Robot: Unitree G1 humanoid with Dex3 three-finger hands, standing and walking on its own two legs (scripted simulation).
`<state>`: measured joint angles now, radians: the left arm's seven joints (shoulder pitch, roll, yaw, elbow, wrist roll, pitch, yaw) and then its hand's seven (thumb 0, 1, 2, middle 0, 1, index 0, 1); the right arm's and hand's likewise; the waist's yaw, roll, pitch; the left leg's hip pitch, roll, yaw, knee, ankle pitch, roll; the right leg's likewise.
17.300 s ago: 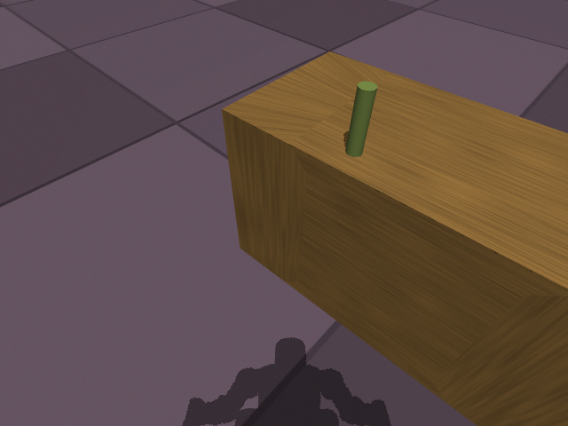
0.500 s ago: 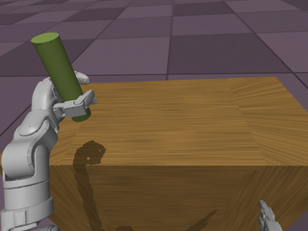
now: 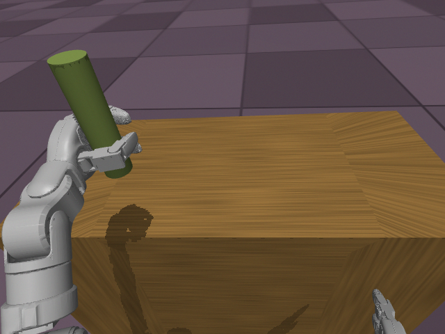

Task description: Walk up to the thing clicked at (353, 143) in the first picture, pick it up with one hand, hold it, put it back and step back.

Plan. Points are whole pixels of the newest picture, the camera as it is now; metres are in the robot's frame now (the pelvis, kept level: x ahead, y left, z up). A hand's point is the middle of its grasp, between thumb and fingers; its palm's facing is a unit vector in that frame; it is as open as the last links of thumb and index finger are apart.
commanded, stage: hold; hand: left
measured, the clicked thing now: (97, 122) +0.33 +0.18 +0.29
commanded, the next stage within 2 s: crouch in 1.34 s
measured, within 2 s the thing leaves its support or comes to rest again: neither
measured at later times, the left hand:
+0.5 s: hand (117, 141) +0.34 +0.16 +0.26, palm faces +0.09 -1.00 +0.01, open 5.7 cm
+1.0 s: hand (118, 136) +0.34 +0.16 +0.27, palm faces +0.10 -1.00 +0.01, open 5.7 cm
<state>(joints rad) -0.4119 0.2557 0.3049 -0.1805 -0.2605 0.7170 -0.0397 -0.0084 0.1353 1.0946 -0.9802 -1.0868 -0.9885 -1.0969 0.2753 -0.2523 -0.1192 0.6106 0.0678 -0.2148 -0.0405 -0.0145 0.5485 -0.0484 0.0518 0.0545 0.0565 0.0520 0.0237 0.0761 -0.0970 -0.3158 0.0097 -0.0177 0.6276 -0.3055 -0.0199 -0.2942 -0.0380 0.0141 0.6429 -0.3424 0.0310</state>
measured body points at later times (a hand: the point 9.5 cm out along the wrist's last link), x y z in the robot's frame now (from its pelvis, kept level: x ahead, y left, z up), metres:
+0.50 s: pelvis +0.00 +0.00 +0.00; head -0.03 -0.04 +0.45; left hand +0.33 +0.21 +0.26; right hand +0.17 -0.27 -0.07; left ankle +0.02 +0.13 -0.72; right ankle +0.00 -0.14 -0.72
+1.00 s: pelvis +0.00 +0.00 +0.00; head -0.03 -0.04 +0.45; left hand +0.33 +0.21 +0.27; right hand +0.17 -0.27 -0.07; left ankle +0.02 +0.13 -0.72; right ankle +0.00 -0.14 -0.72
